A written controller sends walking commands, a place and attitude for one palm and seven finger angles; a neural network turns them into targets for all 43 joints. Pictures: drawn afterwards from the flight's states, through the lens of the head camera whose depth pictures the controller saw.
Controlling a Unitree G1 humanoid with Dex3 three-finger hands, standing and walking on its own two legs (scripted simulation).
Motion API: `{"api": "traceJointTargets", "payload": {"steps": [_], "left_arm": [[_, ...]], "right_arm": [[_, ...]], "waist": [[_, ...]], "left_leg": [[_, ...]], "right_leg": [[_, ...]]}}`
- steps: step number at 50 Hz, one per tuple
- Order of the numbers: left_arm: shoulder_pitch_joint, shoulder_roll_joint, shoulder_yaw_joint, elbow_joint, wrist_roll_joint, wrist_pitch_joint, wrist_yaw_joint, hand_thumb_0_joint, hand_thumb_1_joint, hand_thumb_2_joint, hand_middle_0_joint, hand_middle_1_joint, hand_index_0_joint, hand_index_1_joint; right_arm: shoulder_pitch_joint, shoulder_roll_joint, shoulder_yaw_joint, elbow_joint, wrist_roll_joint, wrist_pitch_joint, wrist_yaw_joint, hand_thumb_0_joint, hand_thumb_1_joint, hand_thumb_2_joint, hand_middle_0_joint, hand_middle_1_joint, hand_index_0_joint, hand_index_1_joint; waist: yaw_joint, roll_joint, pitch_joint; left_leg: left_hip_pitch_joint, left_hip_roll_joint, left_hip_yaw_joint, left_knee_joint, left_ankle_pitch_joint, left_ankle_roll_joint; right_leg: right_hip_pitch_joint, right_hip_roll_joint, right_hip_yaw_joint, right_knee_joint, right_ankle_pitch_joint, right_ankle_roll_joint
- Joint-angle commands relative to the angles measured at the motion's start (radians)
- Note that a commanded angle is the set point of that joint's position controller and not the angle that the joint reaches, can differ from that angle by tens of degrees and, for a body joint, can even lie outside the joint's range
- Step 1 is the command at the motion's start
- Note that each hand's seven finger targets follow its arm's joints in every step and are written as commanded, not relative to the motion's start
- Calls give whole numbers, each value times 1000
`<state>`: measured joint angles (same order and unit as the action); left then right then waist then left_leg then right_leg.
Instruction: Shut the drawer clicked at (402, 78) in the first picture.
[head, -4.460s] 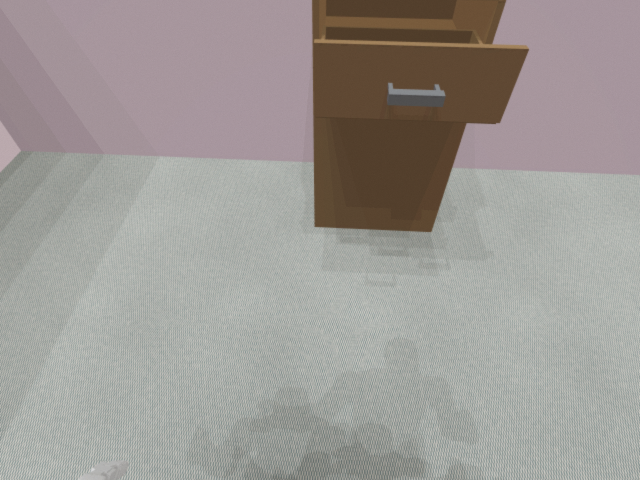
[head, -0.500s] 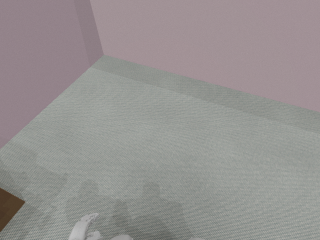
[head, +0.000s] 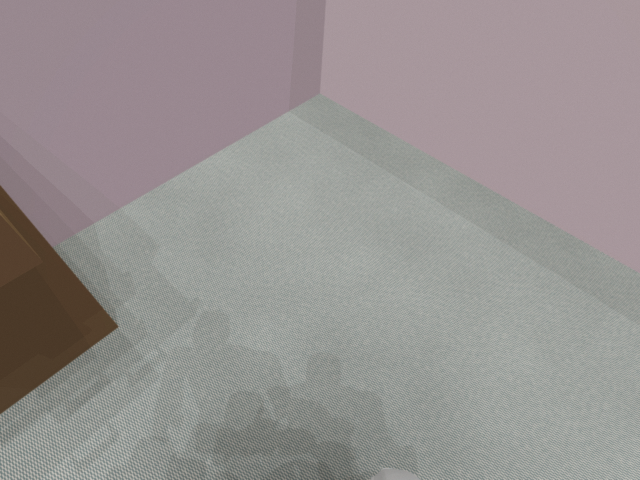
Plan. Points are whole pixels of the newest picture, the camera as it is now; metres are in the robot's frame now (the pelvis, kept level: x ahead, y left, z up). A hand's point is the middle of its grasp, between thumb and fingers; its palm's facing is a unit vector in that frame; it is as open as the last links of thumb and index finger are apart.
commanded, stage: turn to face it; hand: left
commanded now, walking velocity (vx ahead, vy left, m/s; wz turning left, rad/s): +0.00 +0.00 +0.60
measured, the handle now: out of the picture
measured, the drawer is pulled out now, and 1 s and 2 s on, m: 0.29 0.29 0.29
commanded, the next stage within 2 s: take the last steps up to it in 1.22 s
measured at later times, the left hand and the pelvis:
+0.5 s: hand out of the picture -0.04 +0.15 -0.16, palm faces +0.37 -0.90 -0.24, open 7.4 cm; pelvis -0.02 -0.05 +0.00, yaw +20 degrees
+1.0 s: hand out of the picture -0.05 +0.21 -0.15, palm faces +0.58 -0.77 -0.27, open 7.4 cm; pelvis -0.03 -0.03 +0.00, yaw +36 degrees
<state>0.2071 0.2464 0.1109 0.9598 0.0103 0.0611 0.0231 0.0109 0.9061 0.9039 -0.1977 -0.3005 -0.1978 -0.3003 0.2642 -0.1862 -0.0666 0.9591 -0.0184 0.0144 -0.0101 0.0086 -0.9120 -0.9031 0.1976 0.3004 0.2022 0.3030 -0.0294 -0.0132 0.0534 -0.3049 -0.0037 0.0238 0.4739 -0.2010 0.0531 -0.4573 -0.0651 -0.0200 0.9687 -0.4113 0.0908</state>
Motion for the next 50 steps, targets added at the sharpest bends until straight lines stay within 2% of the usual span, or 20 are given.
{"api": "traceJointTargets", "payload": {"steps": [1,5,7,8,9,10,12,14,19,24,26,28,29,30,31,33,35,37,46,50], "left_arm": [[-46,31,-12,-113,-4,-32,-2,0,900,900,-200,-300,-200,-300],[33,42,-15,-109,-9,-41,2,0,900,900,-200,-300,-200,-300],[108,81,-8,-100,-5,-55,7,0,900,900,-200,-300,-200,-300],[134,163,6,-104,11,-65,15,0,900,900,-200,-300,-200,-300],[107,233,12,-128,18,-63,15,0,900,900,-200,-300,-200,-300],[78,206,7,-140,11,-65,18,0,900,900,-200,-300,-200,-300],[-31,144,-7,-165,10,-66,16,0,900,900,-200,-300,-200,-300],[-37,116,-22,-171,13,-76,11,0,900,900,-200,-300,-200,-300],[76,148,-17,-140,17,-71,10,0,900,900,-200,-300,-200,-300],[112,186,-2,-126,23,-62,7,0,900,900,-200,-300,-200,-300],[110,198,4,-118,22,-58,4,0,900,900,-200,-300,-200,-300],[100,191,8,-114,13,-52,0,0,900,900,-200,-300,-200,-300],[104,169,6,-125,5,-49,-5,0,900,900,-200,-300,-200,-300],[75,98,-10,-174,-1,-49,-16,0,900,900,-200,-300,-200,-300],[-3,106,-19,-195,12,-36,-5,0,900,900,-200,-300,-200,-300],[-50,99,-14,-179,4,-34,-1,0,900,900,-200,-300,-200,-300],[-3,103,-8,-144,6,-34,-12,0,900,900,-200,-300,-200,-300],[23,101,-8,-127,6,-32,-13,0,900,900,-200,-300,-200,-300],[-59,69,-22,-170,0,-33,-3,0,900,900,-200,-300,-200,-300],[9,62,-27,-159,-7,-44,4,0,900,900,-200,-300,-200,-300]], "right_arm": [[23,-221,-57,-64,-6,-4,-7,0,-900,-900,200,300,200,300],[-55,-243,-68,-97,-7,8,1,0,-900,-900,200,300,200,300],[-92,-223,-68,-118,4,12,9,0,-900,-900,200,300,200,300],[-79,-155,-60,-135,15,14,16,0,-900,-900,200,300,200,300],[-96,-119,-51,-169,5,11,18,0,-900,-900,200,300,200,300],[-129,-175,-60,-168,-9,21,18,0,-900,-900,200,300,200,300],[-106,-169,-61,-136,-6,32,29,0,-900,-900,200,300,200,300],[-88,-146,-51,-118,-5,34,39,0,-900,-900,200,300,200,300],[-192,-136,-38,-144,-1,42,43,0,-900,-900,200,300,200,300],[-244,-118,-19,-164,7,28,44,0,-900,-900,200,300,200,300],[-216,-116,-17,-162,9,20,41,0,-900,-900,200,300,200,300],[-140,-144,-22,-150,4,9,38,0,-900,-900,200,300,200,300],[-73,-212,-42,-134,0,-1,35,0,-900,-900,200,300,200,300],[4,-337,-73,-128,-3,-8,28,0,-900,-900,200,300,200,300],[77,-356,-77,-92,8,0,22,0,-900,-900,200,300,200,300],[14,-299,-63,-102,3,-2,1,0,-900,-900,200,300,200,300],[-93,-242,-40,-131,1,-7,1,0,-900,-900,200,300,200,300],[-109,-232,-36,-136,3,-11,1,0,-900,-900,200,300,200,300],[-34,-234,-47,-107,-7,3,2,0,-900,-900,200,300,200,300],[-58,-227,-50,-113,-7,9,2,0,-900,-900,200,300,200,300]], "waist": [[-14,172,-117],[21,186,-128],[63,129,-133],[75,-96,-130],[75,-310,-80],[74,-260,-55],[9,-154,-2],[-1,-128,-4],[62,-166,-20],[93,-205,-65],[85,-226,-98],[44,-172,-143],[4,-29,-192],[-44,313,-204],[-74,252,-199],[-53,248,-146],[9,168,-97],[23,153,-105],[-8,160,-93],[28,168,-124]], "left_leg": [[186,248,-328,-124,271,123],[78,207,-363,-82,253,101],[-55,140,-331,2,150,36],[-252,31,-219,189,-86,-40],[-363,-73,-66,428,-375,-100],[-327,-12,-126,582,-364,-83],[-311,25,-100,727,-245,-92],[-301,30,-48,744,-174,-118],[-272,44,8,599,-206,-138],[-156,34,67,346,-251,-119],[-98,21,93,233,-226,-106],[61,13,101,8,-56,-89],[276,98,-3,-78,134,-48],[443,389,-381,-77,573,96],[381,438,-387,-80,638,160],[273,353,-347,-85,500,155],[192,251,-245,-105,429,103],[164,220,-221,-118,404,97],[156,208,-369,-118,293,131],[92,180,-396,-50,369,115]], "right_leg": [[-36,18,12,-102,-27,-7],[145,56,-7,-314,24,-24],[344,26,0,-577,185,-36],[479,-187,203,-727,102,-97],[403,-418,412,-758,158,-203],[273,-418,370,-753,162,-231],[205,-317,226,-712,219,-216],[251,-248,65,-648,393,-195],[346,-276,9,-626,493,-210],[386,-311,-36,-565,611,-217],[414,-310,-69,-513,664,-199],[365,-283,-139,-383,611,-135],[199,-250,-167,-204,481,-81],[-132,-99,-183,29,-158,5],[-164,-82,-65,148,-255,-4],[-182,-79,10,228,-144,-3],[-130,-66,12,218,-10,-1],[-85,-54,12,171,24,2],[-3,16,20,-97,-26,-8],[176,60,6,-320,46,-28]]}}
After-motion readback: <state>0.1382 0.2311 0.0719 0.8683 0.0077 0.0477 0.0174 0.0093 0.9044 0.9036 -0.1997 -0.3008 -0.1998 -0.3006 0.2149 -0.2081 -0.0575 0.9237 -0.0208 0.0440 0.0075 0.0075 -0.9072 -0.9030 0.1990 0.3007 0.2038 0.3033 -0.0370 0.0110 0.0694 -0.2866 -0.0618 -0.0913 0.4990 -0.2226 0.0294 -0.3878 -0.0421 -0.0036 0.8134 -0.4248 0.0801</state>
